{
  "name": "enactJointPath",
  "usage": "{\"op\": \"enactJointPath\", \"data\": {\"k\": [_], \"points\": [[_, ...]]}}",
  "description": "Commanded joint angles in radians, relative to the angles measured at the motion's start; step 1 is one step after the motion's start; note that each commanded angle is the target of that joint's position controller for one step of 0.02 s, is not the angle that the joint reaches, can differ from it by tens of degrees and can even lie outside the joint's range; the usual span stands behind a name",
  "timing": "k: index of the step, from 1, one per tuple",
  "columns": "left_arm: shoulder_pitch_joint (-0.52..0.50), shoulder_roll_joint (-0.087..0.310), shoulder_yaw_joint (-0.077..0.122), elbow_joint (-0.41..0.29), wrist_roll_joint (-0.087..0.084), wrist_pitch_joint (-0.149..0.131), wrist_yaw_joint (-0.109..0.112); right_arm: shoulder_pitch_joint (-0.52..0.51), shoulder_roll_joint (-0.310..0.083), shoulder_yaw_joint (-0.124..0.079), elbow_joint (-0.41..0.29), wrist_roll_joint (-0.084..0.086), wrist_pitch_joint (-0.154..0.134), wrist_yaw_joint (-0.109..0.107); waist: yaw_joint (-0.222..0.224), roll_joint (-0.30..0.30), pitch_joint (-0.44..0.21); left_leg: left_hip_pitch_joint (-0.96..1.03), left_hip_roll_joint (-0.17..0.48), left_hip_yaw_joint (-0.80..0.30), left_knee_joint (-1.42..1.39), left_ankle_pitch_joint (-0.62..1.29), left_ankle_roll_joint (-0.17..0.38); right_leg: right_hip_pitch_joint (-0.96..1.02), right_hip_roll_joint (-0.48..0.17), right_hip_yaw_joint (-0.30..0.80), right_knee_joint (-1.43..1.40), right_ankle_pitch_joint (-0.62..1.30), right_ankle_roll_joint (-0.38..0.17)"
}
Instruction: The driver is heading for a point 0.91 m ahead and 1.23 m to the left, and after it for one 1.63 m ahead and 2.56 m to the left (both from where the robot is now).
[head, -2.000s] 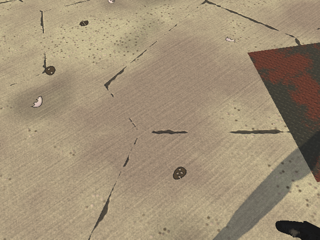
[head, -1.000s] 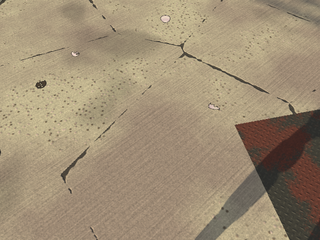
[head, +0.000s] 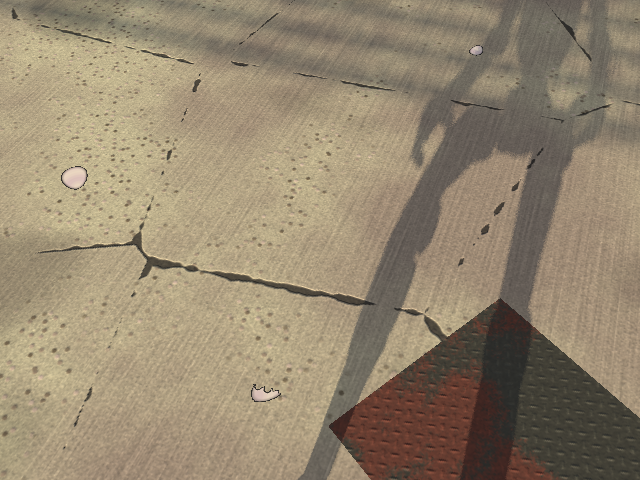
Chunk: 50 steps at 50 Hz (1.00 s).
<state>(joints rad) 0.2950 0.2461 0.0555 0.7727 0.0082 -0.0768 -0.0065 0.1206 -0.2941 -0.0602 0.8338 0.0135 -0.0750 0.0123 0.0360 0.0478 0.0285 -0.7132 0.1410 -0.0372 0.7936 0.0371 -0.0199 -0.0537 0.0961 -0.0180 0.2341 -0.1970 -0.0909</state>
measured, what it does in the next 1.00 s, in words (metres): walks ahead, turning left: left foot, then right foot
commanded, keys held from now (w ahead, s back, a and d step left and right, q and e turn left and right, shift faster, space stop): w+q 0.32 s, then q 0.68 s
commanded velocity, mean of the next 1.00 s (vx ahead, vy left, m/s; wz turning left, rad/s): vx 0.27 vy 0.00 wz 0.49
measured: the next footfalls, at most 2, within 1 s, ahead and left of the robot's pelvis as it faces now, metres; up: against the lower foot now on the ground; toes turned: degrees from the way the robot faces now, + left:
left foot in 0.22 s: +0.31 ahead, +0.15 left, +0.00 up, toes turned +9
right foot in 0.66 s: +0.57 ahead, +0.03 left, +0.00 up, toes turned +28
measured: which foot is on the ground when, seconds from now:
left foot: up 0.00-0.20, down 0.22-0.66, up 0.68-1.00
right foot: down 0.00-0.24, up 0.26-0.64, down 0.66-1.00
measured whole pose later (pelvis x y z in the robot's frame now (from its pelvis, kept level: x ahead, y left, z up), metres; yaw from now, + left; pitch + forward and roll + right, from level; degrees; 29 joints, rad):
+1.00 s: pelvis +0.41 +0.08 -0.01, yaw +35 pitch +2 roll -1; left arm 0.13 0.27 0.06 0.70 0.01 0.01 0.03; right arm 0.18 -0.30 -0.07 0.65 0.02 0.07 -0.01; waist 0.02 0.01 0.06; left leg -0.46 0.05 0.00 0.85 -0.38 -0.05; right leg -0.34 -0.05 -0.11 0.44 -0.13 -0.01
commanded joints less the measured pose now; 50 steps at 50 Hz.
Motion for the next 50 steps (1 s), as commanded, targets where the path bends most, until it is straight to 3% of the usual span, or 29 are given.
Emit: {"op": "enactJointPath", "data": {"k": [1, 5, 7, 9, 10, 11, 12, 13, 14, 15, 16, 17, 18, 20, 22, 25, 28, 31, 32, 33, 34, 35, 36, 37, 38, 40, 42, 46, 50], "points": [[0.008, 0.17, 0.043, -0.03, 0.002, -0.02, 0.009, -0.097, -0.047, -0.001, -0.073, 0.009, -0.014, 0.012, 0.033, -0.099, 0.027, 0.06, -0.031, 0.022, -0.131, 0.144, 0.013, -0.042, -0.265, 0.034, -0.122, 0.244, -0.098], [0.041, 0.171, 0.048, 0.011, -0.005, -0.004, 0.012, -0.153, -0.044, 0.004, -0.112, 0.012, -0.019, 0.038, 0.054, -0.089, 0.062, -0.016, -0.064, 0.025, -0.222, 0.07, 0.051, 0.129, -0.323, -0.01, -0.073, 0.338, -0.087], [0.031, 0.182, 0.052, 0.015, -0.009, 0.011, 0.02, -0.147, -0.05, 0.002, -0.128, 0.009, -0.022, 0.054, 0.036, -0.102, 0.047, -0.004, -0.091, 0.055, -0.239, -0.028, 0.08, 0.196, -0.345, -0.03, -0.003, 0.523, -0.069], [0.004, 0.213, 0.06, 0.005, -0.011, 0.026, 0.034, -0.065, -0.089, -0.016, -0.125, 0.005, -0.015, 0.057, -0.017, -0.149, -0.032, 0.128, -0.156, 0.118, -0.222, -0.141, 0.116, 0.225, -0.34, -0.061, 0.149, 0.894, -0.041], [-0.012, 0.221, 0.06, -0.001, -0.01, 0.036, 0.041, 0.043, -0.126, -0.036, -0.105, 0.004, -0.01, 0.053, -0.078, -0.152, -0.098, 0.271, -0.196, 0.141, -0.228, -0.162, 0.141, 0.202, -0.321, -0.085, 0.306, 1.01, -0.02], [-0.024, 0.216, 0.054, -0.01, -0.011, 0.038, 0.049, 0.193, -0.177, -0.063, -0.077, 0.004, -0.006, 0.042, -0.16, -0.115, -0.178, 0.521, -0.193, 0.091, -0.27, -0.101, 0.182, 0.065, -0.285, -0.113, 0.534, 0.923, 0.018], [0.054, 0.139, 0.027, -0.048, 0.009, 0.02, 0.043, 0.322, -0.28, -0.092, -0.069, -0.002, 0.001, 0.024, -0.154, 0.081, -0.319, 0.915, 0.052, -0.315, -0.26, -0.121, 0.331, -0.31, -0.171, -0.12, 0.922, 0.447, 0.082], [0.072, 0.078, -0.001, -0.058, 0.012, -0.016, 0.022, 0.31, -0.254, -0.078, -0.076, 0.012, -0.005, 0.028, -0.116, 0.19, -0.427, 1.125, 0.2, -0.789, -0.43, -0.248, 0.468, -0.608, 0.01, 0.052, 1.162, -0.37, 0.115], [-0.016, 0.155, 0.015, -0.075, -0.03, -0.049, 0.001, 0.3, -0.189, -0.061, -0.078, 0.009, -0.003, 0.025, -0.163, 0.103, -0.358, 1.104, 0.167, -0.7, -0.472, -0.348, 0.406, -0.723, -0.066, 0.161, 1.203, -0.333, 0.084], [-0.087, 0.166, 0.013, -0.1, -0.048, -0.067, -0.006, 0.252, -0.154, -0.052, -0.091, 0.007, -0.003, 0.02, -0.153, 0.035, -0.235, 0.97, 0.133, -0.563, -0.485, -0.339, 0.363, -0.749, -0.115, 0.141, 1.142, -0.251, 0.066], [-0.117, 0.16, 0.014, -0.106, -0.029, -0.073, -0.002, 0.186, -0.135, -0.044, -0.106, 0.006, -0.002, 0.019, -0.108, -0.054, -0.134, 0.796, 0.095, -0.467, -0.505, -0.254, 0.336, -0.715, -0.154, 0.123, 1.033, -0.195, 0.065], [-0.126, 0.176, 0.026, -0.107, -0.006, -0.066, 0.007, 0.127, -0.11, -0.034, -0.128, -0.003, -0.001, 0.016, -0.07, -0.056, -0.074, 0.663, 0.065, -0.394, -0.521, -0.069, 0.323, -0.646, -0.177, 0.113, 0.957, -0.166, 0.079], [-0.106, 0.176, 0.03, -0.109, 0.003, -0.053, 0.01, 0.096, -0.11, -0.031, -0.147, -0.014, 0.002, 0.011, -0.038, -0.033, -0.056, 0.571, 0.045, -0.349, -0.528, 0.102, 0.326, -0.581, -0.181, 0.107, 0.937, -0.166, 0.097], [-0.058, 0.147, 0.026, -0.11, 0.01, -0.028, 0.019, 0.079, -0.134, -0.04, -0.158, -0.016, 0.005, 0.001, -0.005, -0.019, -0.058, 0.47, 0.017, -0.255, -0.516, 0.378, 0.327, -0.523, -0.177, 0.08, 0.843, -0.158, 0.137], [-0.082, 0.119, 0.016, -0.121, 0.012, -0.014, 0.03, 0.082, -0.17, -0.052, -0.158, -0.01, 0.012, -0.012, -0.007, -0.006, -0.069, 0.408, -0.032, -0.176, -0.499, 0.473, 0.298, -0.482, -0.14, 0.048, 0.691, -0.06, 0.165], [-0.159, 0.1, 0.007, -0.136, 0.007, -0.007, 0.028, 0.114, -0.169, -0.057, -0.148, 0.012, 0.046, -0.033, -0.048, 0.037, -0.126, 0.403, -0.093, -0.143, -0.446, 0.378, 0.226, -0.393, -0.081, 0.043, 0.481, 0.164, 0.179], [-0.235, 0.116, 0.011, -0.161, -0.005, -0.005, 0.016, 0.146, -0.156, -0.055, -0.143, 0.013, 0.075, -0.045, -0.078, 0.058, -0.133, 0.464, -0.08, -0.229, -0.389, 0.209, 0.195, -0.384, -0.052, 0.073, 0.346, 0.208, 0.175], [-0.196, 0.154, 0.031, -0.156, 0.001, -0.017, 0.008, 0.11, -0.139, -0.052, -0.168, 0.005, 0.086, -0.051, -0.042, 0.08, -0.128, 0.532, -0.065, -0.348, -0.282, 0.108, 0.169, -0.349, -0.058, 0.112, 0.24, 0.17, 0.138], [-0.153, 0.16, 0.036, -0.147, 0.008, -0.026, 0.009, 0.083, -0.125, -0.047, -0.182, 0.006, 0.085, -0.051, -0.01, 0.076, -0.133, 0.521, -0.097, -0.348, -0.215, 0.059, 0.141, -0.272, -0.081, 0.104, 0.158, 0.27, 0.113], [-0.103, 0.209, 0.046, -0.149, 0.026, -0.031, 0.018, 0.091, -0.076, -0.032, -0.205, -0.007, 0.079, -0.048, -0.004, -0.003, -0.213, 0.448, -0.156, -0.296, -0.045, -0.09, 0.097, -0.092, -0.224, 0.205, 0.175, 0.498, 0.052], [-0.094, 0.24, 0.045, -0.167, 0.048, -0.019, 0.029, 0.249, -0.02, -0.017, -0.196, -0.023, 0.071, -0.044, -0.076, -0.243, -0.297, 0.239, -0.287, -0.182, 0.197, -0.703, 0.033, 0.158, -0.468, 0.445, 0.236, 0.924, -0.102], [-0.046, 0.23, 0.052, -0.142, 0.023, 0.001, 0.026, 0.328, -0.099, -0.023, -0.194, -0.004, 0.069, -0.035, -0.08, -0.369, -0.384, 0.117, -0.248, -0.128, 0.387, -0.786, -0.004, 0.216, -0.602, 0.684, 0.2, 0.749, -0.225], [-0.081, 0.17, 0.038, -0.168, 0.009, 0.012, 0.03, 0.274, -0.177, -0.047, -0.173, 0.008, 0.083, -0.036, -0.049, -0.228, -0.313, 0.081, -0.198, -0.13, 0.48, -0.704, -0.037, 0.154, -0.526, 0.598, 0.182, 0.555, -0.199], [-0.109, 0.138, 0.028, -0.173, 0.011, 0.026, 0.034, 0.192, -0.193, -0.056, -0.181, 0.01, 0.103, -0.042, -0.03, -0.157, -0.24, 0.057, -0.177, -0.097, 0.51, -0.627, -0.056, 0.078, -0.457, 0.458, 0.174, 0.428, -0.149], [-0.143, 0.131, 0.022, -0.18, 0.014, 0.038, 0.036, 0.157, -0.181, -0.058, -0.187, 0.01, 0.123, -0.047, -0.031, -0.129, -0.187, 0.064, -0.157, -0.085, 0.51, -0.58, -0.067, -0.01, -0.411, 0.38, 0.147, 0.34, -0.128], [-0.19, 0.154, 0.027, -0.175, 0.021, 0.053, 0.041, 0.146, -0.129, -0.048, -0.206, 0.013, 0.141, -0.048, -0.053, -0.168, -0.109, 0.134, -0.138, -0.035, 0.431, -0.508, -0.07, -0.164, -0.338, 0.244, 0.084, 0.254, -0.111], [-0.19, 0.155, 0.033, -0.167, 0.024, 0.058, 0.045, 0.149, -0.089, -0.039, -0.215, 0.011, 0.14, -0.048, -0.05, -0.204, -0.117, 0.173, -0.136, 0.003, 0.338, -0.489, -0.071, -0.169, -0.328, 0.175, 0.064, 0.276, -0.126], [-0.205, 0.18, 0.048, -0.158, 0.011, 0.066, 0.047, 0.104, -0.079, -0.031, -0.243, 0.001, 0.134, -0.034, -0.033, -0.205, -0.168, 0.262, -0.092, 0.024, 0.148, -0.426, -0.051, -0.146, -0.38, 0.118, 0.06, 0.29, -0.15], [-0.206, 0.205, 0.059, -0.14, -0.006, 0.075, 0.039, 0.104, -0.103, -0.042, -0.256, 0.001, 0.138, -0.012, -0.035, -0.221, -0.156, 0.357, -0.099, 0.069, -0.022, -0.384, -0.006, -0.151, -0.405, 0.078, 0.075, 0.19, -0.126]]}}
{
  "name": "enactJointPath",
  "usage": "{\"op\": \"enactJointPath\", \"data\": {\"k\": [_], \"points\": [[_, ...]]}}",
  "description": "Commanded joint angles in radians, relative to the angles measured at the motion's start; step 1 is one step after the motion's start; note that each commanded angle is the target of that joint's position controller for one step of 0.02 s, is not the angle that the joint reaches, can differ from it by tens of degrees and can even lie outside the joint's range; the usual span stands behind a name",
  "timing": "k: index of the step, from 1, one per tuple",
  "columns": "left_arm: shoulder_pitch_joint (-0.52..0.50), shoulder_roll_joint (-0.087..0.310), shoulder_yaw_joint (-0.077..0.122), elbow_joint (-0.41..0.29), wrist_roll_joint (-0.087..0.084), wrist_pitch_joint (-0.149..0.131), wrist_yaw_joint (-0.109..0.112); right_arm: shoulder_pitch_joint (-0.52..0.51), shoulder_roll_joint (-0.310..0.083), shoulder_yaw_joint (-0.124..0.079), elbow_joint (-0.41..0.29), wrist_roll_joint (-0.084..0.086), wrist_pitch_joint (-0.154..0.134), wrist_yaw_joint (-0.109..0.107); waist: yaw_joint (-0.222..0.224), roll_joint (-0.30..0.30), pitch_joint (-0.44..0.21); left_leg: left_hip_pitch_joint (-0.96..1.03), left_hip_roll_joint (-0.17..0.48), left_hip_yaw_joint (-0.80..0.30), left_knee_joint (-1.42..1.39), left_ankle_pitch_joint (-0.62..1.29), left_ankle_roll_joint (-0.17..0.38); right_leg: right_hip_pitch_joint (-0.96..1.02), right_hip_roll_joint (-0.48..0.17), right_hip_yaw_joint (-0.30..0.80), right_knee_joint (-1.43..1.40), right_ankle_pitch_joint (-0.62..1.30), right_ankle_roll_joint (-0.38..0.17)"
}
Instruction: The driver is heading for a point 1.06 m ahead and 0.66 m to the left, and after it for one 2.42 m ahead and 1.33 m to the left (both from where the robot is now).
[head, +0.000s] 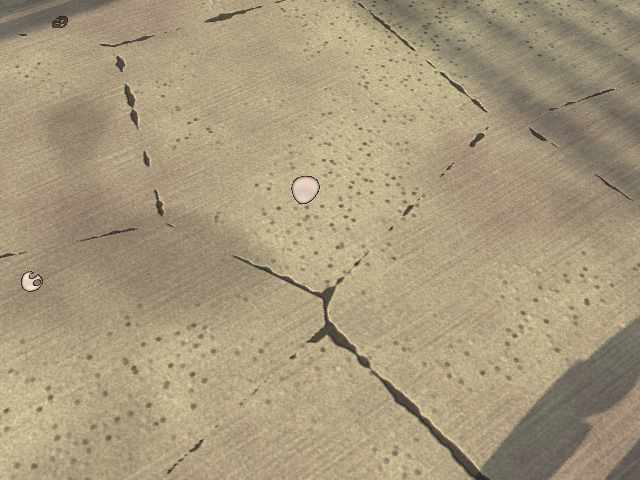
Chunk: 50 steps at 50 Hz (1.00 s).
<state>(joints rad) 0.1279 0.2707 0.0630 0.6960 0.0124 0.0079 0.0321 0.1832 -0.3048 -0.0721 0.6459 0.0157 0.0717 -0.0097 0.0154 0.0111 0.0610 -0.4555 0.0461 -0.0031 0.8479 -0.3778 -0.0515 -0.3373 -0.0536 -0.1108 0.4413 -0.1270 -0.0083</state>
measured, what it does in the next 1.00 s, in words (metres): steps on the spot, turning left: left foot, then right foot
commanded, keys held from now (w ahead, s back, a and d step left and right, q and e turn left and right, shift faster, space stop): q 0.68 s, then w+q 0.30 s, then w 0.02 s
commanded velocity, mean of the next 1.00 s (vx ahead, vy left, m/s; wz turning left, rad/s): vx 0.08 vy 0.00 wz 0.60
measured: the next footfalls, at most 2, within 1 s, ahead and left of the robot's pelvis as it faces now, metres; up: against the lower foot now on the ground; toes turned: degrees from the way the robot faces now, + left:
left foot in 0.08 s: +0.05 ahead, +0.13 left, +0.00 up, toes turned +5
right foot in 0.54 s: +0.10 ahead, -0.09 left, +0.00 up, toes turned +24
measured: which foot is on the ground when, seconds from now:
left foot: up 0.00-0.06, down 0.08-0.54, up 0.56-0.94, down 0.96-1.00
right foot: down 0.00-0.08, up 0.10-0.52, down 0.54-0.96, up 0.98-1.00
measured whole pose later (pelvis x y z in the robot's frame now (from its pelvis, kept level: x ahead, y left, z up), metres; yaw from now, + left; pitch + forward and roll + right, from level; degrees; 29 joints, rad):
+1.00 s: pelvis +0.03 +0.07 -0.01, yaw +35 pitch +2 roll -1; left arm 0.24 0.33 0.09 0.75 -0.01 -0.03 -0.01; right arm 0.23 -0.30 -0.07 0.60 0.02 0.00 0.02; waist 0.03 -0.04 0.00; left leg -0.31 -0.01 0.04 0.60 -0.33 0.05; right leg -0.29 -0.11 -0.07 0.80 -0.47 0.02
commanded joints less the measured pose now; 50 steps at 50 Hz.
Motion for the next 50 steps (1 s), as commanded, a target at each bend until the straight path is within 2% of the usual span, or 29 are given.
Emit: {"op": "enactJointPath", "data": {"k": [1, 3, 4, 5, 6, 7, 8, 9, 11, 16, 22, 25, 26, 27, 28, 29, 30, 31, 32, 34, 37, 40, 43, 45, 46, 47, 48, 49, 50], "points": [[-0.048, 0.183, 0.053, -0.059, -0.019, -0.007, -0.001, 0.06, -0.092, -0.033, -0.064, -0.003, -0.008, 0.015, -0.032, -0.179, -0.185, 0.141, -0.014, 0.051, -0.157, 0.074, 0.045, 0.123, -0.253, 0.154, -0.107, 0.091, -0.187], [-0.018, 0.152, 0.049, -0.033, -0.032, 0.0, -0.002, 0.132, -0.106, -0.048, -0.036, -0.009, -0.01, 0.015, -0.057, -0.126, -0.169, 0.283, -0.049, 0.051, -0.338, 0.181, 0.105, 0.036, -0.207, 0.082, 0.01, -0.044, -0.093], [0.022, 0.099, 0.038, -0.025, -0.016, 0.005, -0.008, 0.151, -0.185, -0.069, -0.042, -0.012, -0.013, 0.002, -0.037, 0.096, -0.122, 0.365, 0.106, -0.204, -0.484, 0.325, 0.18, -0.134, -0.107, -0.027, 0.246, -0.227, 0.011], [-0.024, 0.086, 0.03, -0.084, 0.017, 0.0, -0.006, 0.117, -0.286, -0.082, -0.087, -0.023, -0.018, -0.008, -0.025, 0.322, -0.077, 0.375, 0.328, -0.536, -0.524, 0.516, 0.358, -0.392, 0.048, -0.018, 0.486, -0.534, 0.087], [-0.119, 0.122, 0.043, -0.104, 0.008, -0.008, 0.002, 0.135, -0.258, -0.077, -0.088, -0.058, -0.042, -0.003, -0.096, 0.229, -0.128, 0.303, 0.33, -0.555, -0.557, 0.439, 0.415, -0.384, 0.053, 0.143, 0.655, -0.534, 0.072], [-0.107, 0.136, 0.05, -0.095, -0.01, -0.007, 0.004, 0.086, -0.23, -0.065, -0.084, -0.057, -0.06, -0.002, -0.055, 0.184, -0.109, 0.287, 0.271, -0.463, -0.554, 0.371, 0.359, -0.387, 0.036, 0.175, 0.699, -0.433, 0.053], [-0.069, 0.142, 0.058, -0.068, -0.008, -0.003, 0.011, 0.02, -0.197, -0.059, -0.09, -0.033, -0.066, -0.006, -0.02, 0.137, -0.1, 0.282, 0.214, -0.391, -0.536, 0.335, 0.295, -0.385, 0.023, 0.181, 0.691, -0.341, 0.05], [-0.051, 0.149, 0.062, -0.051, 0.002, 0.001, 0.017, -0.015, -0.163, -0.046, -0.097, -0.015, -0.066, -0.011, -0.011, 0.134, -0.109, 0.28, 0.189, -0.355, -0.523, 0.368, 0.265, -0.37, 0.021, 0.181, 0.689, -0.292, 0.057], [-0.032, 0.134, 0.061, -0.047, 0.003, -0.002, 0.011, -0.02, -0.14, -0.033, -0.103, -0.015, -0.059, -0.021, 0.002, 0.127, -0.143, 0.263, 0.153, -0.318, -0.502, 0.481, 0.263, -0.305, 0.046, 0.169, 0.723, -0.231, 0.075], [-0.087, 0.09, 0.039, -0.063, -0.011, -0.013, -0.002, 0.029, -0.164, -0.046, -0.094, -0.009, -0.047, -0.035, -0.033, 0.131, -0.157, 0.35, 0.13, -0.352, -0.463, 0.472, 0.266, -0.27, 0.068, 0.184, 0.458, -0.197, 0.094], [-0.075, 0.109, 0.041, -0.063, -0.024, -0.029, -0.026, 0.001, -0.182, -0.056, -0.11, -0.005, -0.032, -0.018, -0.042, 0.16, -0.155, 0.306, 0.122, -0.488, -0.434, 0.492, 0.281, -0.106, 0.102, 0.195, 0.239, -0.258, 0.077], [-0.012, 0.112, 0.047, -0.046, -0.023, -0.041, -0.036, -0.047, -0.174, -0.054, -0.12, 0.015, -0.025, -0.018, 0.003, 0.154, -0.165, 0.293, 0.075, -0.516, -0.384, 0.488, 0.236, 0.03, 0.105, 0.182, -0.009, -0.121, 0.048], [0.02, 0.132, 0.056, -0.035, -0.016, -0.043, -0.034, -0.049, -0.157, -0.05, -0.125, 0.018, -0.025, -0.023, 0.012, 0.13, -0.174, 0.231, 0.038, -0.493, -0.349, 0.384, 0.194, 0.138, 0.056, 0.197, -0.09, 0.003, 0.027], [0.041, 0.195, 0.069, -0.041, 0.0, -0.038, -0.028, -0.005, -0.108, -0.037, -0.127, 0.003, -0.026, -0.023, -0.012, -0.034, -0.21, 0.105, -0.045, -0.389, -0.183, 0.112, 0.136, 0.27, -0.132, 0.35, -0.102, 0.127, -0.044], [0.027, 0.258, 0.08, -0.033, 0.024, -0.03, -0.029, 0.017, -0.114, -0.042, -0.148, 0.01, -0.035, -0.022, -0.05, -0.31, -0.145, -0.118, -0.205, -0.188, -0.012, -0.252, 0.071, 0.277, -0.312, 0.585, -0.131, 0.334, -0.219], [-0.001, 0.2, 0.068, -0.057, 0.022, -0.035, -0.025, 0.036, -0.202, -0.07, -0.125, -0.011, -0.043, -0.022, -0.035, -0.233, -0.138, -0.146, -0.13, -0.179, 0.234, -0.276, 0.02, 0.237, -0.379, 0.604, -0.13, 0.356, -0.295], [-0.044, 0.149, 0.052, -0.071, 0.015, -0.035, -0.017, 0.044, -0.228, -0.084, -0.102, -0.001, -0.04, -0.017, -0.049, -0.165, -0.126, -0.142, -0.11, -0.17, 0.323, -0.207, 0.004, 0.209, -0.32, 0.499, -0.115, 0.326, -0.262], [-0.081, 0.129, 0.046, -0.078, 0.005, -0.031, -0.012, 0.058, -0.205, -0.084, -0.078, 0.002, -0.029, -0.019, -0.061, -0.13, -0.106, -0.145, -0.1, -0.156, 0.361, -0.149, -0.015, 0.198, -0.249, 0.405, -0.103, 0.267, -0.213], [-0.088, 0.119, 0.042, -0.078, -0.009, -0.029, -0.007, 0.054, -0.182, -0.078, -0.076, 0.001, -0.02, -0.02, -0.051, -0.132, -0.092, -0.176, -0.095, -0.148, 0.394, -0.096, -0.029, 0.21, -0.223, 0.357, -0.098, 0.261, -0.196], [-0.06, 0.128, 0.04, -0.07, -0.005, -0.018, 0.003, 0.024, -0.128, -0.061, -0.091, 0.01, -0.015, -0.013, -0.028, -0.146, -0.081, -0.178, -0.083, -0.091, 0.357, -0.043, -0.048, 0.215, -0.184, 0.266, -0.109, 0.295, -0.198], [0.043, 0.159, 0.051, -0.047, -0.007, -0.008, 0.013, -0.064, -0.099, -0.041, -0.133, 0.013, -0.022, -0.002, 0.048, -0.184, -0.107, -0.221, -0.033, -0.037, 0.187, -0.001, -0.048, 0.317, -0.208, 0.276, -0.182, -0.074, -0.207], [0.057, 0.204, 0.065, -0.042, -0.018, -0.018, 0.003, -0.089, -0.083, -0.026, -0.155, 0.004, -0.036, 0.017, 0.061, -0.194, -0.096, -0.141, -0.002, 0.002, 0.031, -0.024, -0.017, 0.289, -0.238, 0.261, -0.226, -0.227, -0.198], [0.046, 0.226, 0.072, -0.037, -0.034, -0.034, -0.019, -0.057, -0.09, -0.025, -0.143, 0.005, -0.048, 0.03, 0.04, -0.186, -0.066, 0.007, -0.006, 0.055, -0.116, -0.019, 0.033, 0.192, -0.241, 0.201, -0.241, -0.263, -0.18], [0.036, 0.229, 0.071, -0.027, -0.049, -0.041, -0.033, -0.001, -0.089, -0.028, -0.121, 0.009, -0.053, 0.036, 0.0, -0.167, -0.061, 0.119, -0.019, 0.083, -0.241, 0.043, 0.069, 0.15, -0.242, 0.164, -0.205, -0.279, -0.163], [0.024, 0.217, 0.067, -0.022, -0.054, -0.041, -0.037, 0.062, -0.083, -0.03, -0.092, 0.009, -0.055, 0.036, -0.035, -0.145, -0.067, 0.222, -0.043, 0.112, -0.322, 0.093, 0.086, 0.102, -0.227, 0.127, -0.15, -0.287, -0.145], [0.037, 0.179, 0.056, -0.014, -0.05, -0.043, -0.04, 0.149, -0.101, -0.043, -0.055, 0.011, -0.057, 0.031, -0.068, -0.099, -0.091, 0.367, -0.075, 0.121, -0.355, 0.086, 0.107, 0.024, -0.193, 0.075, -0.042, -0.283, -0.116], [0.023, 0.115, 0.034, -0.023, -0.028, -0.049, -0.044, 0.282, -0.155, -0.068, -0.022, 0.018, -0.061, 0.023, -0.125, 0.042, -0.131, 0.554, -0.002, -0.035, -0.41, 0.05, 0.156, -0.12, -0.122, -0.024, 0.249, -0.255, -0.054], [-0.049, 0.05, 0.011, -0.119, 0.005, -0.067, -0.045, 0.337, -0.315, -0.094, -0.048, 0.008, -0.078, 0.016, -0.121, 0.341, -0.134, 0.687, 0.27, -0.619, -0.551, -0.118, 0.34, -0.505, 0.045, -0.031, 0.643, -0.483, 0.031], [-0.098, 0.125, 0.026, -0.129, -0.03, -0.093, -0.048, 0.323, -0.242, -0.071, -0.062, 0.002, -0.108, 0.027, -0.152, 0.211, -0.132, 0.649, 0.336, -0.755, -0.652, -0.241, 0.426, -0.619, 0.035, 0.154, 0.769, -0.474, 0.016]]}}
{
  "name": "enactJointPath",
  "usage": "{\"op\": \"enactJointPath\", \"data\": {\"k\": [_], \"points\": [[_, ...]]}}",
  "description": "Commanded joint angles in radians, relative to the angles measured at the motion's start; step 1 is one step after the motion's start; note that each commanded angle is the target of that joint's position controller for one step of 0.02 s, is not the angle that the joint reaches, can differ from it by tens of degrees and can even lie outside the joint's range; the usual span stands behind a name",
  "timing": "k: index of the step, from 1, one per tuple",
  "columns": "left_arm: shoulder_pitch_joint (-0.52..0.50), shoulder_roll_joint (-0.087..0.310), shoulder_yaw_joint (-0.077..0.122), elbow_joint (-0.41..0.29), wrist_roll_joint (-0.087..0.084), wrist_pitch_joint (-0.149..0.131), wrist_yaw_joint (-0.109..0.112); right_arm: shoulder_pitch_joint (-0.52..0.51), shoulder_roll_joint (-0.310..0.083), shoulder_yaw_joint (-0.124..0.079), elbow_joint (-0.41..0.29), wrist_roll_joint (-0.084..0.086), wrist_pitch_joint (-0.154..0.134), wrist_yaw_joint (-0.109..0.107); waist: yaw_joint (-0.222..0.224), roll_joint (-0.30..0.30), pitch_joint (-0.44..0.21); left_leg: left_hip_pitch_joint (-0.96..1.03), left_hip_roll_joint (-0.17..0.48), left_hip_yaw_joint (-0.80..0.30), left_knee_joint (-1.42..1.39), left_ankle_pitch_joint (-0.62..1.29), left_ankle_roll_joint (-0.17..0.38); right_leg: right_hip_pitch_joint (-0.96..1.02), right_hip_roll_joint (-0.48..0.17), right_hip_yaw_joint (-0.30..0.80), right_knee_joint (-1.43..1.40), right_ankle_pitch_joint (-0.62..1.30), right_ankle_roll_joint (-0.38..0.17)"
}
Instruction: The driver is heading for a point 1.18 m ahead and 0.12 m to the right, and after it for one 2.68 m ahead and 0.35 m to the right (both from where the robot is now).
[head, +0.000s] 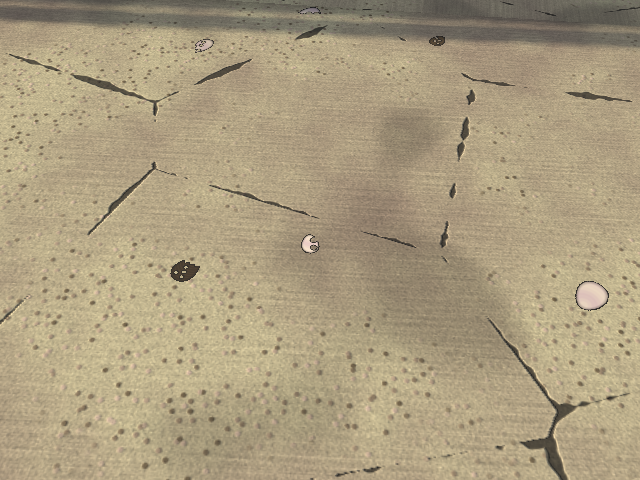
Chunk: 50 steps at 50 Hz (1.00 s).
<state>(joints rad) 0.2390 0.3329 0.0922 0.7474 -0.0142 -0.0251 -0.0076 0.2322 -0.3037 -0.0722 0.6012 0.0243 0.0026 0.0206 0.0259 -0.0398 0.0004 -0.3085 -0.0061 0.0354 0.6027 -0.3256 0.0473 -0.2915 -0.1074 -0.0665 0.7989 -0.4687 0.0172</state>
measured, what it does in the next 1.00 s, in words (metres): walks ahead: right foot, then left foot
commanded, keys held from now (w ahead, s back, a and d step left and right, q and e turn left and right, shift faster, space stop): w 0.78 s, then w+e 0.22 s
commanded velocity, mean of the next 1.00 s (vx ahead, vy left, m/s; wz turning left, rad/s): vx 0.47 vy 0.00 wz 0.08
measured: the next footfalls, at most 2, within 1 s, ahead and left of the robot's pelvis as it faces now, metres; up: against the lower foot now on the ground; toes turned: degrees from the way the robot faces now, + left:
right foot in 0.44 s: +0.42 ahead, -0.08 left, +0.00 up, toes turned +4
left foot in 0.94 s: +0.68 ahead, +0.21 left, +0.00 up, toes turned +4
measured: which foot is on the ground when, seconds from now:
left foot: down 0.00-0.46, up 0.48-0.92, down 0.94-1.00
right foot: up 0.00-0.42, down 0.44-0.94, up 0.96-1.00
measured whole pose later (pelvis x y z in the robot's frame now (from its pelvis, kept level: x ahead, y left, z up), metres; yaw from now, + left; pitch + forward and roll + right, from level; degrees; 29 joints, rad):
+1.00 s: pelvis +0.55 +0.08 +0.00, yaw +1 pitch +2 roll -1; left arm 0.37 0.31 0.05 0.85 -0.03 -0.05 -0.01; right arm 0.09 -0.27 -0.03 0.66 -0.01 -0.10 0.02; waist 0.05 -0.02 0.04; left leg -0.47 0.02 0.02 0.58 -0.15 0.02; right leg -0.22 0.01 0.07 0.94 -0.49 -0.01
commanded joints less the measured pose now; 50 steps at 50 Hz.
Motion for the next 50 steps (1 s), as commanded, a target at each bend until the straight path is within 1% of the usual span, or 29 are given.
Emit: {"op": "enactJointPath", "data": {"k": [1, 2, 3, 4, 7, 11, 15, 18, 20, 21, 22, 23, 24, 25, 26, 27, 28, 29, 31, 33, 37, 41, 44, 45, 46, 47, 48, 49, 50], "points": [[-0.198, 0.104, 0.007, -0.174, -0.03, -0.075, -0.02, 0.228, -0.178, -0.046, -0.014, -0.013, -0.058, -0.002, -0.126, 0.237, 0.009, 0.453, 0.371, -0.701, -0.417, -0.273, 0.299, -0.688, 0.042, 0.127, 0.413, -0.031, -0.036], [-0.165, 0.111, 0.009, -0.146, -0.02, -0.081, -0.025, 0.182, -0.132, -0.03, -0.019, -0.014, -0.067, -0.003, -0.097, 0.191, 0.047, 0.403, 0.324, -0.586, -0.401, -0.188, 0.258, -0.657, 0.009, 0.119, 0.376, 0.071, -0.043], [-0.156, 0.109, 0.01, -0.128, 0.005, -0.084, -0.026, 0.136, -0.117, -0.021, -0.023, -0.014, -0.065, -0.006, -0.076, 0.159, 0.061, 0.357, 0.282, -0.498, -0.398, -0.07, 0.224, -0.615, -0.005, 0.117, 0.312, 0.146, -0.037], [-0.144, 0.109, 0.012, -0.117, 0.016, -0.083, -0.03, 0.109, -0.113, -0.014, -0.027, -0.02, -0.064, -0.012, -0.056, 0.164, 0.062, 0.314, 0.247, -0.423, -0.409, 0.046, 0.199, -0.555, -0.012, 0.111, 0.264, 0.208, -0.027], [-0.15, 0.067, -0.003, -0.093, 0.018, -0.072, -0.035, 0.118, -0.133, -0.016, -0.006, -0.025, -0.069, -0.028, -0.052, 0.128, 0.042, 0.29, 0.207, -0.292, -0.427, 0.313, 0.18, -0.492, 0.015, 0.073, 0.154, 0.367, 0.012], [-0.261, 0.02, -0.029, -0.115, 0.005, -0.07, -0.04, 0.166, -0.141, -0.015, 0.046, -0.019, -0.071, -0.039, -0.09, 0.133, 0.072, 0.243, 0.165, -0.188, -0.445, 0.357, 0.142, -0.402, 0.054, 0.05, -0.105, 0.549, 0.025], [-0.363, 0.016, -0.038, -0.148, -0.005, -0.08, -0.06, 0.222, -0.149, -0.018, 0.101, -0.008, -0.071, -0.039, -0.119, 0.125, 0.124, 0.274, 0.201, -0.192, -0.453, 0.332, 0.144, -0.37, 0.076, 0.048, -0.248, 0.592, -0.007], [-0.354, 0.034, -0.033, -0.153, -0.002, -0.089, -0.07, 0.227, -0.155, -0.022, 0.13, -0.004, -0.061, -0.042, -0.095, 0.138, 0.114, 0.373, 0.238, -0.197, -0.387, 0.485, 0.125, -0.35, 0.088, 0.048, -0.303, 0.517, -0.054], [-0.27, 0.069, -0.017, -0.137, 0.006, -0.087, -0.06, 0.217, -0.177, -0.028, 0.136, -0.008, -0.051, -0.047, -0.046, 0.175, 0.027, 0.424, 0.229, -0.185, -0.255, 0.855, 0.104, -0.214, 0.142, 0.004, -0.29, 0.421, -0.091], [-0.145, 0.103, 0.002, -0.108, 0.006, -0.083, -0.049, 0.205, -0.176, -0.025, 0.136, -0.011, -0.043, -0.048, 0.024, 0.177, -0.064, 0.41, 0.197, -0.155, -0.097, 1.034, 0.083, -0.039, 0.174, -0.028, -0.303, 0.424, -0.124], [0.026, 0.138, 0.014, -0.076, 0.011, -0.078, -0.037, 0.198, -0.158, -0.014, 0.127, -0.02, -0.041, -0.05, 0.104, 0.168, -0.185, 0.248, 0.165, -0.144, 0.124, 0.958, 0.053, 0.263, 0.095, 0.044, -0.257, 0.468, -0.175], [0.169, 0.229, 0.038, -0.056, 0.032, -0.074, -0.029, 0.323, -0.049, 0.016, 0.11, -0.023, -0.052, -0.04, 0.078, -0.065, -0.386, -0.162, 0.016, -0.115, 0.565, 0.482, -0.023, 0.713, -0.198, 0.504, -0.252, 0.321, -0.35], [0.214, 0.148, 0.017, -0.026, 0.009, -0.074, -0.035, 0.317, -0.056, 0.024, 0.135, -0.014, -0.069, -0.035, 0.097, -0.189, -0.499, -0.295, -0.094, -0.216, 0.758, -0.218, -0.036, 0.792, -0.287, 0.831, -0.437, 0.178, -0.387], [0.134, 0.111, 0.002, -0.029, -0.006, -0.068, -0.028, 0.192, -0.141, -0.002, 0.098, 0.018, -0.083, -0.026, 0.1, -0.128, -0.302, -0.407, -0.023, -0.225, 0.815, -0.197, -0.027, 0.65, -0.253, 0.718, -0.489, 0.042, -0.332], [0.062, 0.091, -0.005, -0.039, -0.002, -0.061, -0.019, 0.103, -0.146, 0.004, 0.068, 0.026, -0.093, -0.022, 0.076, -0.048, -0.162, -0.415, 0.035, -0.175, 0.77, -0.118, -0.015, 0.473, -0.219, 0.583, -0.52, 0.056, -0.297], [0.01, 0.076, -0.011, -0.038, 0.01, -0.06, -0.018, 0.051, -0.13, 0.006, 0.055, 0.008, -0.099, -0.022, 0.037, 0.016, -0.057, -0.396, 0.078, -0.141, 0.691, -0.058, -0.013, 0.303, -0.183, 0.494, -0.559, 0.145, -0.283], [-0.023, 0.051, -0.02, -0.044, 0.025, -0.068, -0.018, 0.06, -0.123, 0.0, 0.063, -0.006, -0.094, -0.024, -0.003, 0.009, -0.026, -0.335, 0.115, -0.143, 0.631, -0.011, -0.012, 0.201, -0.144, 0.425, -0.587, 0.23, -0.269], [-0.041, 0.048, -0.021, -0.044, 0.029, -0.071, -0.018, 0.098, -0.101, 0.004, 0.078, -0.006, -0.084, -0.023, -0.03, -0.015, -0.019, -0.283, 0.127, -0.141, 0.608, 0.009, -0.018, 0.136, -0.125, 0.388, -0.617, 0.268, -0.274], [-0.044, 0.052, -0.019, -0.028, 0.015, -0.084, -0.02, 0.128, -0.062, 0.014, 0.093, -0.01, -0.066, -0.028, -0.054, -0.032, 0.0, -0.261, 0.142, -0.121, 0.542, 0.018, -0.041, 0.063, -0.112, 0.312, -0.662, 0.341, -0.292], [-0.031, 0.077, -0.013, -0.012, 0.011, -0.091, -0.016, 0.063, -0.054, 0.02, 0.068, -0.022, -0.063, -0.033, -0.048, -0.026, 0.035, -0.302, 0.156, -0.106, 0.437, 0.1, -0.068, 0.037, -0.102, 0.246, -0.692, 0.406, -0.296], [0.012, 0.105, -0.007, 0.004, 0.0, -0.081, -0.007, -0.091, -0.024, 0.035, 0.035, -0.022, -0.084, -0.019, 0.007, -0.003, 0.056, -0.261, 0.127, -0.063, 0.122, 0.362, -0.078, 0.051, -0.043, 0.125, -0.688, 0.464, -0.244], [0.112, 0.134, 0.0, 0.044, -0.016, -0.059, -0.005, -0.209, -0.038, 0.031, -0.004, -0.008, -0.097, 0.002, 0.055, -0.001, 0.069, -0.247, 0.093, -0.069, -0.033, 0.41, -0.068, 0.164, -0.094, 0.167, -0.638, 0.438, -0.224], [0.121, 0.149, 0.007, 0.056, -0.016, -0.035, 0.004, -0.187, -0.078, 0.013, -0.007, -0.01, -0.107, 0.012, 0.016, -0.021, 0.054, -0.194, 0.069, -0.08, -0.098, 0.302, -0.041, 0.247, -0.135, 0.226, -0.549, 0.467, -0.194], [0.104, 0.152, 0.007, 0.055, -0.015, -0.029, 0.006, -0.125, -0.095, 0.002, 0.008, -0.01, -0.11, 0.011, -0.027, -0.028, 0.024, -0.103, 0.051, -0.062, -0.125, 0.272, -0.025, 0.246, -0.123, 0.223, -0.477, 0.542, -0.177], [0.105, 0.124, -0.004, 0.054, -0.007, -0.027, 0.006, 0.003, -0.138, -0.022, 0.043, -0.013, -0.111, 0.003, -0.092, -0.012, -0.059, 0.087, 0.04, -0.048, -0.137, 0.256, 0.002, 0.207, -0.067, 0.189, -0.314, 0.627, -0.147], [0.104, 0.054, -0.032, 0.027, 0.016, -0.029, 0.005, 0.175, -0.209, -0.044, 0.064, -0.031, -0.109, -0.008, -0.163, 0.073, -0.222, 0.367, 0.198, -0.192, -0.094, 0.258, 0.062, 0.052, 0.001, 0.139, -0.018, 0.462, -0.103], [0.242, -0.055, -0.063, 0.004, 0.003, -0.046, 0.002, 0.226, -0.291, -0.062, 0.081, -0.042, -0.098, -0.009, -0.1, 0.356, -0.361, 0.682, 0.433, -0.636, -0.188, 0.044, 0.206, -0.321, 0.156, 0.081, 0.333, -0.048, -0.035], [0.204, 0.043, -0.041, 0.022, -0.024, -0.054, 0.003, 0.235, -0.189, -0.039, 0.074, -0.036, -0.097, -0.006, -0.141, 0.288, -0.35, 0.653, 0.419, -0.738, -0.28, -0.091, 0.197, -0.422, 0.123, 0.198, 0.466, -0.103, -0.034], [0.115, 0.105, -0.02, -0.003, -0.04, -0.056, 0.003, 0.178, -0.139, -0.022, 0.074, -0.031, -0.099, -0.009, -0.142, 0.221, -0.214, 0.556, 0.393, -0.582, -0.287, -0.076, 0.158, -0.483, 0.082, 0.194, 0.507, -0.021, -0.041]]}}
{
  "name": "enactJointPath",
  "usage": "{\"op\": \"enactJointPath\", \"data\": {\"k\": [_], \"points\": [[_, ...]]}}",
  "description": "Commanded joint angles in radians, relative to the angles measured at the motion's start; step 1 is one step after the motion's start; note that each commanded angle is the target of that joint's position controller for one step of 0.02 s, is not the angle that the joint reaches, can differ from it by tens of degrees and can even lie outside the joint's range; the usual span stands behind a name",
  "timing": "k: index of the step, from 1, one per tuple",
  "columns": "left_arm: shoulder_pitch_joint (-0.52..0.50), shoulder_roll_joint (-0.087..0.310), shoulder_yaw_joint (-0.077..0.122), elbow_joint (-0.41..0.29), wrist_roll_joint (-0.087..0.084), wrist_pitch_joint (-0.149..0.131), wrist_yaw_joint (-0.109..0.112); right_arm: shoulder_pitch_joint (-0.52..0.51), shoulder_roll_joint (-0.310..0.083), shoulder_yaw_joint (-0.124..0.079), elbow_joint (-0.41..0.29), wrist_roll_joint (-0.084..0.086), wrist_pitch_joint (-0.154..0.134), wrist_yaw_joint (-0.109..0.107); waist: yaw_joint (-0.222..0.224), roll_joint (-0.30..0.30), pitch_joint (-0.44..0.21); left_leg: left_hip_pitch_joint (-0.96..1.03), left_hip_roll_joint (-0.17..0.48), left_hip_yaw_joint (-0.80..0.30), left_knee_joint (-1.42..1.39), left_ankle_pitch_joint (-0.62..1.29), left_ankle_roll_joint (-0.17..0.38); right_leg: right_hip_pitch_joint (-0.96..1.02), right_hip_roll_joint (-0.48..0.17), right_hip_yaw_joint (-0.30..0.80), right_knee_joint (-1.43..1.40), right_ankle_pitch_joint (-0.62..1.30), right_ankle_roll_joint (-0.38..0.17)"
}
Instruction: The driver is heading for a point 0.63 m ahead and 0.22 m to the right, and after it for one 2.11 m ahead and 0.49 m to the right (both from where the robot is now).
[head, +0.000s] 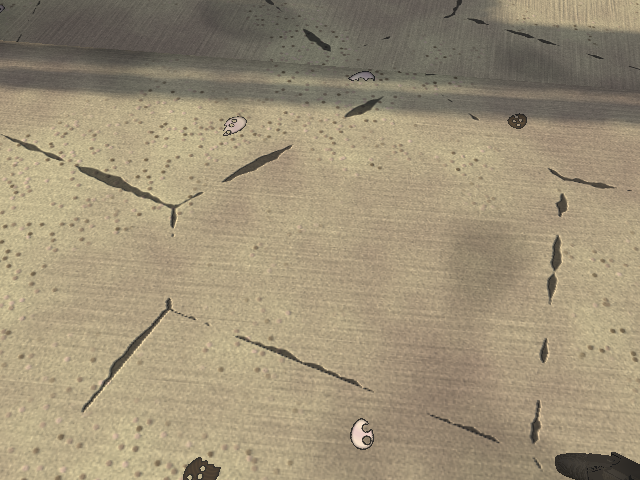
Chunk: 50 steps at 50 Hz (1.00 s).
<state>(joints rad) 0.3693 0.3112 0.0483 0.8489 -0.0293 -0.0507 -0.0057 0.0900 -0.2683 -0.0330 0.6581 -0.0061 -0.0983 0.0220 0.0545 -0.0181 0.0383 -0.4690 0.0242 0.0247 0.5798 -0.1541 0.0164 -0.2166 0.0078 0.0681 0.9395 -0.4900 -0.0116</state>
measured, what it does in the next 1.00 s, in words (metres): walks ahead, turning right: right foot, then left foot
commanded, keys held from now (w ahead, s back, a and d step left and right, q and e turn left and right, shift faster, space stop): w+e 0.78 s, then w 0.08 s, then w+q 0.14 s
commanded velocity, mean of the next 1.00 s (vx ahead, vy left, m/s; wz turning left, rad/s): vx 0.50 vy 0.00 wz -0.47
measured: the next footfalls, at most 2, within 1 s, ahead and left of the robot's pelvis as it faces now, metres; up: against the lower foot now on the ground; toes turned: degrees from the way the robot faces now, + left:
right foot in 0.46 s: +0.38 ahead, -0.17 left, +0.00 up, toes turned -18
left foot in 0.94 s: +0.72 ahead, -0.11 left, +0.00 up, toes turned -32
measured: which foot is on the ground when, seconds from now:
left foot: down 0.00-0.46, up 0.48-0.92, down 0.94-1.00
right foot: up 0.00-0.44, down 0.46-0.98, up 1.00-1.00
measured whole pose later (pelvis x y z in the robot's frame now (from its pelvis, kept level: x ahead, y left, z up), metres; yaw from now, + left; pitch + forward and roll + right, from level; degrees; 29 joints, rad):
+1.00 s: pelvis +0.55 -0.13 +0.00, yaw -30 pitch +2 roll +1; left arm 0.36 0.30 0.07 0.77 -0.01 -0.03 0.02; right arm 0.08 -0.28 -0.05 0.70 0.00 -0.12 0.04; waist 0.05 -0.02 0.01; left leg -0.45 -0.06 0.00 0.53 -0.13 0.04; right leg -0.14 0.08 0.17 0.82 -0.48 -0.05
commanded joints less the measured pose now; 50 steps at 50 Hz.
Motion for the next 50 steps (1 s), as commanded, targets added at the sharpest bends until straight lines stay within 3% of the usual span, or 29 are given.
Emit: {"op": "enactJointPath", "data": {"k": [1, 2, 4, 7, 13, 16, 18, 20, 21, 22, 23, 24, 25, 26, 27, 28, 29, 30, 33, 38, 40, 43, 45, 46, 47, 48, 49, 50], "points": [[-0.07, 0.121, 0.024, -0.119, -0.016, -0.029, 0.005, 0.254, -0.15, -0.052, 0.014, -0.003, 0.0, -0.012, -0.148, 0.139, -0.18, 0.601, 0.328, -0.455, -0.279, -0.141, 0.172, -0.541, -0.076, 0.037, 0.346, 0.082, -0.01], [-0.096, 0.113, 0.028, -0.126, -0.002, -0.024, 0.005, 0.204, -0.121, -0.044, 0.017, -0.004, -0.002, -0.011, -0.122, 0.124, -0.118, 0.502, 0.293, -0.363, -0.31, -0.053, 0.167, -0.517, -0.102, 0.039, 0.296, 0.139, -0.006], [-0.067, 0.082, 0.032, -0.122, -0.006, 0.0, 0.0, 0.154, -0.095, -0.041, 0.025, -0.01, -0.015, -0.013, -0.075, 0.146, -0.08, 0.392, 0.256, -0.239, -0.373, 0.036, 0.159, -0.426, -0.131, 0.041, 0.248, 0.201, 0.003], [-0.098, 0.041, 0.027, -0.144, 0.0, 0.029, -0.001, 0.137, -0.118, -0.054, 0.048, -0.006, -0.028, -0.018, -0.055, 0.104, -0.026, 0.341, 0.262, -0.121, -0.428, 0.146, 0.175, -0.45, -0.139, 0.035, 0.178, 0.256, 0.022], [-0.256, 0.007, 0.012, -0.201, 0.008, 0.021, -0.032, 0.164, -0.169, -0.073, 0.085, -0.002, -0.012, -0.036, -0.102, 0.064, 0.027, 0.383, 0.234, 0.082, -0.45, 0.2, 0.15, -0.443, -0.124, -0.035, -0.154, 0.51, 0.017], [-0.337, 0.011, 0.01, -0.24, 0.008, 0.021, -0.047, 0.205, -0.192, -0.083, 0.109, 0.013, 0.004, -0.036, -0.127, 0.057, 0.055, 0.46, 0.257, 0.125, -0.43, 0.221, 0.136, -0.449, -0.113, -0.073, -0.247, 0.494, -0.011], [-0.36, 0.026, 0.016, -0.262, 0.009, 0.023, -0.055, 0.213, -0.207, -0.091, 0.121, 0.025, 0.018, -0.036, -0.12, 0.064, 0.058, 0.524, 0.274, 0.147, -0.381, 0.316, 0.12, -0.446, -0.096, -0.1, -0.282, 0.428, -0.04], [-0.319, 0.057, 0.033, -0.269, 0.011, 0.029, -0.057, 0.199, -0.238, -0.1, 0.12, 0.036, 0.032, -0.039, -0.077, 0.094, 0.009, 0.561, 0.274, 0.176, -0.255, 0.634, 0.099, -0.345, -0.037, -0.155, -0.289, 0.326, -0.08], [-0.233, 0.086, 0.051, -0.253, 0.01, 0.033, -0.054, 0.188, -0.249, -0.103, 0.117, 0.042, 0.04, -0.04, -0.023, 0.103, -0.045, 0.556, 0.261, 0.193, -0.122, 0.775, 0.086, -0.231, 0.006, -0.183, -0.297, 0.289, -0.106], [-0.077, 0.132, 0.081, -0.213, 0.006, 0.037, -0.044, 0.172, -0.24, -0.099, 0.112, 0.047, 0.046, -0.041, 0.065, 0.085, -0.125, 0.484, 0.223, 0.222, 0.083, 0.789, 0.055, -0.012, 0.056, -0.195, -0.358, 0.339, -0.142], [0.083, 0.216, 0.116, -0.171, 0.002, 0.049, -0.023, 0.19, -0.196, -0.08, 0.097, 0.021, 0.04, -0.044, 0.126, -0.01, -0.21, 0.24, 0.178, 0.222, 0.388, 0.484, 0.005, 0.292, -0.02, -0.028, -0.376, 0.365, -0.194], [0.026, 0.325, 0.124, -0.187, -0.003, 0.038, -0.017, 0.279, -0.046, -0.035, 0.038, -0.018, 0.016, -0.035, -0.018, -0.272, -0.277, -0.196, -0.037, 0.114, 0.734, -0.432, -0.06, 0.561, -0.267, 0.561, -0.496, 0.183, -0.379], [0.045, 0.248, 0.1, -0.223, 0.003, 0.018, -0.027, 0.185, -0.128, -0.041, 0.027, 0.018, -0.021, -0.023, 0.06, -0.144, -0.396, -0.299, -0.046, -0.118, 0.834, -0.459, -0.046, 0.604, -0.338, 0.784, -0.65, 0.036, -0.414], [0.014, 0.188, 0.083, -0.208, 0.01, 0.0, -0.031, 0.094, -0.174, -0.053, -0.001, 0.054, -0.039, -0.017, 0.066, -0.089, -0.249, -0.377, -0.001, -0.118, 0.81, -0.354, -0.024, 0.516, -0.318, 0.649, -0.674, 0.096, -0.362], [-0.039, 0.159, 0.073, -0.209, 0.006, -0.008, -0.03, 0.083, -0.164, -0.048, 0.0, 0.041, -0.049, -0.023, 0.023, -0.022, -0.162, -0.344, 0.044, -0.114, 0.724, -0.262, -0.01, 0.374, -0.272, 0.522, -0.664, 0.203, -0.325], [-0.105, 0.128, 0.064, -0.219, 0.009, -0.01, -0.027, 0.086, -0.166, -0.053, 0.012, 0.011, -0.051, -0.031, -0.019, 0.003, -0.115, -0.274, 0.074, -0.115, 0.636, -0.206, -0.015, 0.244, -0.232, 0.425, -0.662, 0.326, -0.296], [-0.141, 0.104, 0.055, -0.237, 0.021, -0.011, -0.022, 0.107, -0.174, -0.059, 0.018, 0.0, -0.042, -0.031, -0.052, -0.013, -0.104, -0.203, 0.093, -0.124, 0.591, -0.168, -0.019, 0.162, -0.203, 0.366, -0.678, 0.419, -0.287], [-0.152, 0.103, 0.054, -0.244, 0.026, -0.012, -0.019, 0.116, -0.17, -0.061, 0.017, -0.004, -0.03, -0.029, -0.066, -0.023, -0.1, -0.166, 0.094, -0.121, 0.557, -0.149, -0.03, 0.116, -0.19, 0.343, -0.696, 0.476, -0.29], [-0.118, 0.129, 0.061, -0.225, 0.017, -0.016, 0.001, 0.084, -0.125, -0.049, 0.006, -0.014, -0.005, -0.03, -0.066, -0.007, -0.072, -0.152, 0.077, -0.089, 0.42, -0.075, -0.074, 0.027, -0.157, 0.251, -0.715, 0.602, -0.291], [-0.047, 0.146, 0.065, -0.193, 0.007, -0.001, 0.023, -0.103, -0.08, -0.026, -0.039, -0.002, -0.01, -0.016, 0.006, -0.053, -0.031, -0.078, 0.005, -0.075, 0.051, 0.224, -0.095, -0.03, -0.086, 0.19, -0.697, 0.476, -0.215], [-0.014, 0.147, 0.065, -0.174, 0.004, 0.002, 0.025, -0.145, -0.088, -0.026, -0.051, 0.009, -0.018, -0.005, 0.024, -0.062, -0.027, -0.047, -0.01, -0.079, -0.016, 0.267, -0.087, -0.009, -0.106, 0.22, -0.683, 0.43, -0.206], [0.024, 0.123, 0.058, -0.147, 0.006, 0.007, 0.027, -0.156, -0.113, -0.034, -0.054, 0.009, -0.03, 0.011, 0.03, -0.075, -0.024, -0.048, -0.005, -0.095, -0.082, 0.229, -0.052, 0.1, -0.155, 0.279, -0.613, 0.424, -0.195], [0.018, 0.131, 0.061, -0.137, 0.015, 0.011, 0.027, -0.115, -0.128, -0.041, -0.046, 0.011, -0.034, 0.014, 0.01, -0.109, -0.019, -0.033, -0.004, -0.074, -0.092, 0.142, -0.013, 0.167, -0.19, 0.29, -0.575, 0.52, -0.183], [0.003, 0.131, 0.06, -0.138, 0.015, 0.013, 0.025, -0.062, -0.141, -0.049, -0.032, 0.009, -0.036, 0.01, -0.021, -0.117, -0.035, 0.034, -0.021, -0.045, -0.12, 0.114, 0.015, 0.183, -0.18, 0.272, -0.52, 0.652, -0.169], [-0.004, 0.11, 0.052, -0.141, 0.018, 0.014, 0.023, 0.037, -0.169, -0.065, -0.004, 0.002, -0.039, 0.005, -0.069, -0.099, -0.103, 0.177, -0.026, -0.034, -0.136, 0.127, 0.054, 0.183, -0.131, 0.225, -0.387, 0.801, -0.146], [-0.003, 0.08, 0.035, -0.159, 0.032, 0.014, 0.024, 0.191, -0.21, -0.074, 0.016, -0.009, -0.041, 0.004, -0.131, -0.025, -0.254, 0.436, 0.1, -0.189, -0.096, 0.167, 0.129, 0.074, -0.079, 0.166, -0.136, 0.705, -0.114], [0.132, 0.028, 0.019, -0.162, 0.015, 0.002, 0.022, 0.296, -0.294, -0.1, 0.051, -0.011, -0.029, 0.011, -0.096, 0.267, -0.369, 0.773, 0.292, -0.63, -0.167, -0.021, 0.308, -0.295, 0.08, 0.052, 0.23, 0.265, -0.019], [0.113, 0.072, 0.017, -0.163, 0.018, -0.011, 0.019, 0.304, -0.216, -0.08, 0.062, 0.026, -0.026, 0.024, -0.108, 0.283, -0.331, 0.804, 0.324, -0.843, -0.293, -0.243, 0.319, -0.469, 0.067, 0.09, 0.324, -0.06, -0.013]]}}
